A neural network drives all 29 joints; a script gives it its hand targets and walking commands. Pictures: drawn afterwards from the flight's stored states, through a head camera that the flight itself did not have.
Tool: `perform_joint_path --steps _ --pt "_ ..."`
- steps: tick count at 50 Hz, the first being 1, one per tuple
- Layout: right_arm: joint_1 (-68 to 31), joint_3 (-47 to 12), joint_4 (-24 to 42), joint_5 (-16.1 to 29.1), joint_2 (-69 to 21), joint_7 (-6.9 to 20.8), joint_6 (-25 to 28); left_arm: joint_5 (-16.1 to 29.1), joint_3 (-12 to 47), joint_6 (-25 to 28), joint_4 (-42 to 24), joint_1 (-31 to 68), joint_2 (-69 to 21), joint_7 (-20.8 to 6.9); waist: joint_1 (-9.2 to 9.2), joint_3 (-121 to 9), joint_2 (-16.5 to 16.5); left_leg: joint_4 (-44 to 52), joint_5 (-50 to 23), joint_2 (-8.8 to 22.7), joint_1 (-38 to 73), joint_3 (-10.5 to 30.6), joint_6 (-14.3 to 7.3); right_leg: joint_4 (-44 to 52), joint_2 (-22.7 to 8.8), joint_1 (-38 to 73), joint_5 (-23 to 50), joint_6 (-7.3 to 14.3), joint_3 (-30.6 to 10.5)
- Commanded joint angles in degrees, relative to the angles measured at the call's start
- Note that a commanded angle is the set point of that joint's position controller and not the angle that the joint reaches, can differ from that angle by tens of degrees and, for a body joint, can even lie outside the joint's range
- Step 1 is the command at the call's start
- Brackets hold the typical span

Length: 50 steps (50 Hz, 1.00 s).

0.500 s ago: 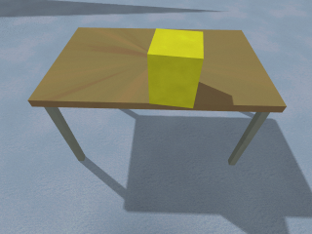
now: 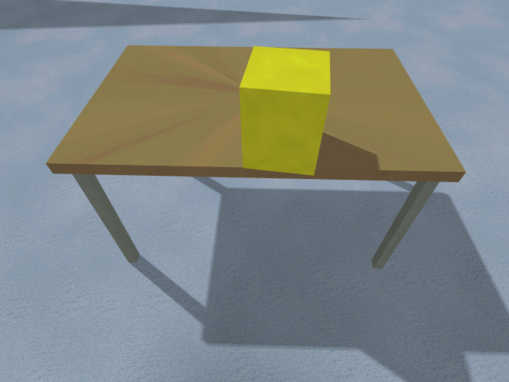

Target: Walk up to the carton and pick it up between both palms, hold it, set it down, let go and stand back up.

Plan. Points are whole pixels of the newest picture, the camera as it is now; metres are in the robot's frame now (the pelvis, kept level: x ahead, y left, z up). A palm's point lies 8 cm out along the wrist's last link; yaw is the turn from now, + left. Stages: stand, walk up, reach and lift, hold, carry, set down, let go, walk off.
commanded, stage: stand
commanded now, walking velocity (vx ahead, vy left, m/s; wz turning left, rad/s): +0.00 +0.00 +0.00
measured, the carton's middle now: (284, 112) +0.77 -0.07 -0.01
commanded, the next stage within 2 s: walk up in 0.54 s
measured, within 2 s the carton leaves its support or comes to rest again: neither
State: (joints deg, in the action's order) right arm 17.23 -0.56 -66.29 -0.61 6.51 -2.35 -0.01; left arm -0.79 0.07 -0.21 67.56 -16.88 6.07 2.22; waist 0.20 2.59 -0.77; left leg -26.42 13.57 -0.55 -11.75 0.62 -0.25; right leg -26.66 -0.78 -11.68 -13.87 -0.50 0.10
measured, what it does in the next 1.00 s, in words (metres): lifts its right foot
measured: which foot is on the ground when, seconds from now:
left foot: down 0.00-0.98, up 1.00-1.00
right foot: down 0.00-1.00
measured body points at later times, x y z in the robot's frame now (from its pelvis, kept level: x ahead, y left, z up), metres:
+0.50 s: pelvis +0.00 +0.00 +0.00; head +0.02 -0.01 +0.45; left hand -0.03 +0.20 -0.16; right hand -0.02 -0.20 -0.17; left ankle +0.01 +0.12 -0.74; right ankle +0.01 -0.12 -0.74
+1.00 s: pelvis +0.04 -0.04 -0.02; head +0.05 -0.05 +0.43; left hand +0.03 +0.22 -0.15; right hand -0.02 -0.29 -0.17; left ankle +0.01 +0.11 -0.73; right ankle +0.06 -0.14 -0.74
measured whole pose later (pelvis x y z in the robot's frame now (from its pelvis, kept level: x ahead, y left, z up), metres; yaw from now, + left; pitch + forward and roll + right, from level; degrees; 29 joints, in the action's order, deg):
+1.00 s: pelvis +0.04 -0.04 -0.02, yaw -2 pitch -2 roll +0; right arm 24.7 3.7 -59.9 -2.7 11.9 -1.5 0.4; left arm -3.0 -3.7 3.0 55.1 -24.7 11.4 0.4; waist 0.7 2.4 -1.7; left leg -39.8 28.7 3.1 -12.8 0.8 -2.9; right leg -36.6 0.3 -16.8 -18.6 1.5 3.3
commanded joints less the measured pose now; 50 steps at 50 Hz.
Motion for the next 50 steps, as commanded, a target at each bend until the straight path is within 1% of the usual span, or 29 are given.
perform_joint_path --steps 1,36,37,38,39,40,41,42,43,44,45,46,47,48,49,50 --pt "5.0 0.6 0.6 0.0 4.1 -0.2 0.3 0.0 -0.6 0.3 -0.4 -5.1 4.3 0.2 0.01 2.5 0.6 5.7 -1.9 4.2 -2.3 4.6 -1.4 5.1 -3.2 -1.4 2.5 1.7 -4.3" --pt "6.0 0.4 0.4 0.0 3.7 -0.2 0.7 0.1 -0.7 0.7 -0.6 -6.1 4.0 0.1 -0.02 2.5 0.5 5.4 -3.9 4.5 -1.7 4.4 -1.1 5.5 -3.3 -1.1 3.8 1.9 -4.5" --pt "9.6 3.0 4.0 -1.8 9.7 -0.1 2.0 -0.5 -3.2 1.5 -4.4 -10.1 9.3 -0.4 -0.43 -3.0 1.9 3.3 22.7 4.3 0.2 5.0 -3.3 2.1 -1.9 -1.1 -22.0 3.6 -5.1" --pt "9.6 3.7 4.7 -2.1 11.1 -0.1 2.1 -0.5 -4.0 1.4 -4.7 -9.4 10.6 -0.6 -0.12 0.5 0.5 4.1 31.9 5.5 -1.9 8.2 -4.4 -0.2 -2.0 -7.0 -29.8 4.1 -6.3" --pt "10.1 4.1 5.8 -2.3 11.0 -0.1 2.0 -0.8 -3.7 1.3 -6.5 -7.3 9.1 -0.8 0.95 4.7 -1.7 6.2 35.1 7.8 -2.7 12.2 -5.5 -3.8 -1.4 -12.9 -29.3 3.8 -5.1" --pt "11.5 4.5 6.1 -2.5 11.5 -0.1 2.0 -1.1 -3.0 1.4 -8.0 -6.3 6.3 -1.0 1.95 8.0 -4.3 8.9 36.5 11.4 -0.5 17.7 -7.6 -8.9 -0.1 -18.3 -23.0 3.2 -2.2" --pt "13.0 5.4 6.0 -2.7 13.1 -0.3 2.1 -1.4 -2.6 1.8 -9.4 -5.9 4.4 -1.1 2.53 10.4 -7.4 12.0 36.7 16.6 2.8 23.2 -10.6 -14.5 0.9 -22.8 -14.1 2.4 1.7" --pt "12.5 6.0 6.4 -2.7 14.4 -0.6 2.1 -2.0 -2.6 2.3 -11.1 -5.6 4.3 -1.1 2.54 10.9 -7.5 12.6 33.0 21.0 3.6 26.2 -13.7 -17.3 -1.4 -24.9 -11.5 2.2 0.4" --pt "12.7 6.2 6.8 -2.4 14.0 -0.5 2.1 -2.2 -3.0 2.6 -12.9 -5.3 6.0 -1.3 2.77 9.4 -7.0 13.4 31.4 21.6 2.8 25.6 -14.6 -17.7 -2.1 -23.4 -12.7 2.0 -0.3" --pt "11.7 6.2 7.6 -2.4 13.5 -0.3 2.1 -2.3 -3.5 3.0 -14.2 -5.3 7.3 -1.6 2.46 7.8 -6.7 13.3 30.1 20.1 0.9 22.6 -13.9 -16.8 -2.1 -20.0 -14.0 1.7 -0.4" --pt "9.3 6.1 8.6 -2.6 13.3 -0.1 2.0 -2.4 -3.8 3.3 -14.7 -6.3 7.4 -1.9 1.47 6.4 -6.6 11.7 28.7 17.7 -1.9 18.3 -12.8 -13.5 -1.9 -14.8 -13.1 1.5 0.2" --pt "5.4 5.9 9.6 -2.5 13.0 0.2 1.9 -2.3 -3.9 3.6 -14.2 -10.4 6.5 -2.1 -1.13 5.0 -6.6 8.8 28.3 14.6 -7.9 13.0 -11.1 -9.9 -0.6 -5.3 -8.0 1.5 2.1" --pt "1.0 5.7 10.9 -2.3 13.1 0.6 1.6 -2.2 -4.1 3.6 -12.8 -17.0 5.7 -2.1 -4.86 3.5 -6.2 4.3 29.5 10.7 -16.1 8.0 -8.9 -7.4 1.5 6.7 -4.6 1.7 4.1" --pt "-0.8 5.4 12.2 -2.0 12.5 0.9 1.3 -2.1 -4.7 3.5 -11.3 -23.8 6.6 -1.7 -7.79 2.8 -2.6 -4.4 31.7 6.6 -25.3 4.2 -6.8 -5.3 1.9 17.3 -5.7 2.0 2.0" --pt "-2.0 3.9 14.2 -1.5 8.7 1.3 1.1 -2.5 -5.7 3.6 -10.9 -28.7 11.1 -1.2 -9.67 4.1 11.0 -24.0 26.5 0.5 -34.6 -2.6 -3.4 3.8 -8.0 19.5 -19.7 3.7 -16.2" --pt "-0.2 3.2 16.7 -1.7 7.4 1.3 0.7 -2.2 -7.0 3.3 -11.5 -28.6 17.4 -0.8 -7.92 6.2 15.8 -35.8 23.7 -0.1 -35.8 -2.1 -2.2 17.3 -19.5 11.2 -36.4 7.5 -37.7"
